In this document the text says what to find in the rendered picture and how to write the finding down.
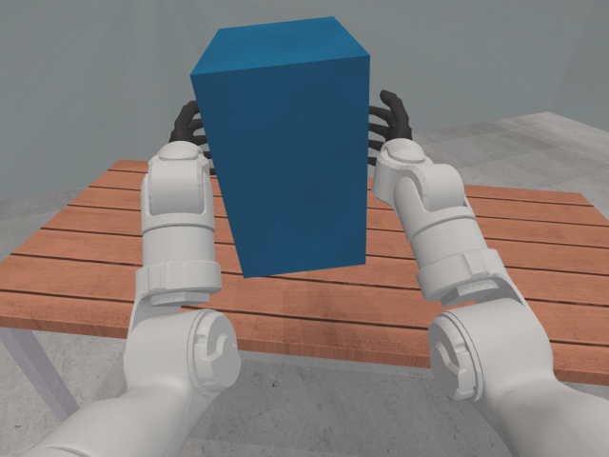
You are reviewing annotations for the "robot right forearm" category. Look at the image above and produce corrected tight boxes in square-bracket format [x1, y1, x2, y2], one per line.
[371, 138, 554, 367]

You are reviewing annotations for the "robot left forearm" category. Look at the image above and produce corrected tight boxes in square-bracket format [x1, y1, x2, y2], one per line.
[124, 141, 222, 379]

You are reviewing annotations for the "robot right hand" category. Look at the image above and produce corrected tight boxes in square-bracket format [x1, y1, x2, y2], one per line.
[368, 89, 413, 167]

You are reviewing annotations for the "robot left hand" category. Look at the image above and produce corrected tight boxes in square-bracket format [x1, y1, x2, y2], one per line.
[169, 100, 216, 175]

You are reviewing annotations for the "table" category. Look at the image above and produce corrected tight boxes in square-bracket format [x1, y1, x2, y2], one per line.
[0, 159, 609, 424]

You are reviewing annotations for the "robot right upper arm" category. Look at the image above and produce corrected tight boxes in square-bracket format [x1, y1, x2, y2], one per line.
[427, 298, 609, 457]

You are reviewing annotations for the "robot left upper arm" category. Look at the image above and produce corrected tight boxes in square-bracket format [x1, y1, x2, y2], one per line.
[16, 308, 241, 457]

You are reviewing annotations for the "carton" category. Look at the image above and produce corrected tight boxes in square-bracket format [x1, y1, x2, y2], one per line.
[190, 16, 370, 278]

